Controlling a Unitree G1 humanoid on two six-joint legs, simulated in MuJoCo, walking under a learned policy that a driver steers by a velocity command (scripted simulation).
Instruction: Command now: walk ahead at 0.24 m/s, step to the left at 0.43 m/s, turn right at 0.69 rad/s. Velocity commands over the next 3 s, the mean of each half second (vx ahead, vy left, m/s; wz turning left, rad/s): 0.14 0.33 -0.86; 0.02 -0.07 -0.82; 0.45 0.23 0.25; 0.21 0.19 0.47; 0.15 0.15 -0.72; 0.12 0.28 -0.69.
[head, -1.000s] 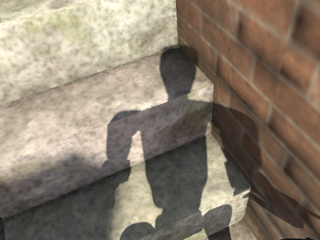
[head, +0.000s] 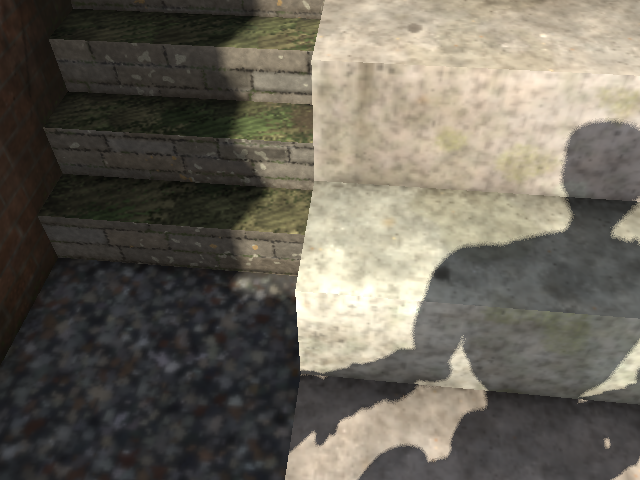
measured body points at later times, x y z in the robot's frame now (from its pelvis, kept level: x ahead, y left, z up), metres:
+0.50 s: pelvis +0.09 +0.05 -0.01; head +0.16 +0.05 +0.43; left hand +0.22 +0.30 -0.14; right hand +0.30 -0.23 -0.05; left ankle +0.01 +0.21 -0.51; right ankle +0.04 -0.05 -0.57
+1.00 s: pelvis +0.09 +0.26 -0.29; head +0.21 +0.33 +0.13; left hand +0.38 +0.21 -0.42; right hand -0.08 +0.00 -0.33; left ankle +0.09 +0.23 -1.06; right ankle +0.02 +0.07 -0.47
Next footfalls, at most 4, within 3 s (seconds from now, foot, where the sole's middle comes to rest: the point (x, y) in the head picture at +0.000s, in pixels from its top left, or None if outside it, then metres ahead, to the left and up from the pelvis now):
0.28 left None -0.03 0.11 -0.79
1.02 left None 0.14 0.23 -1.25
1.26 right None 0.07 0.21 -0.90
1.40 left None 0.21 0.75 -1.25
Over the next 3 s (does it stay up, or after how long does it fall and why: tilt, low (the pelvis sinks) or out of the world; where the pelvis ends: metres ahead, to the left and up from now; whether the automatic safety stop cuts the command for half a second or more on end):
stays up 0.11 0.76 -0.48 its command is cut before an obstacle from the start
